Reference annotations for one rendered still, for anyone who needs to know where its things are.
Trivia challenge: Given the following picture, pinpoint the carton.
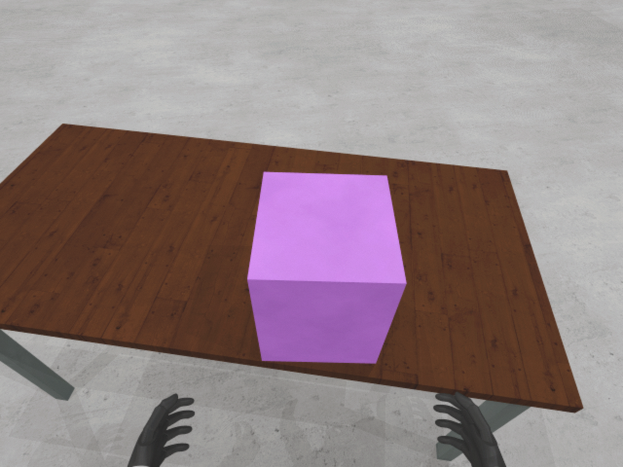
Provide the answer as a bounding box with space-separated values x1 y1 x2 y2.
247 172 407 364

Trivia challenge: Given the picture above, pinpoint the left robot hand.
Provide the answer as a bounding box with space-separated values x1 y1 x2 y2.
128 393 195 467

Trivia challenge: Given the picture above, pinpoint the right robot hand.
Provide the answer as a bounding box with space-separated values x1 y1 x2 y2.
433 392 506 467

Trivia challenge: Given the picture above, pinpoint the table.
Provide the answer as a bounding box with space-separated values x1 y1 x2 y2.
0 124 584 461

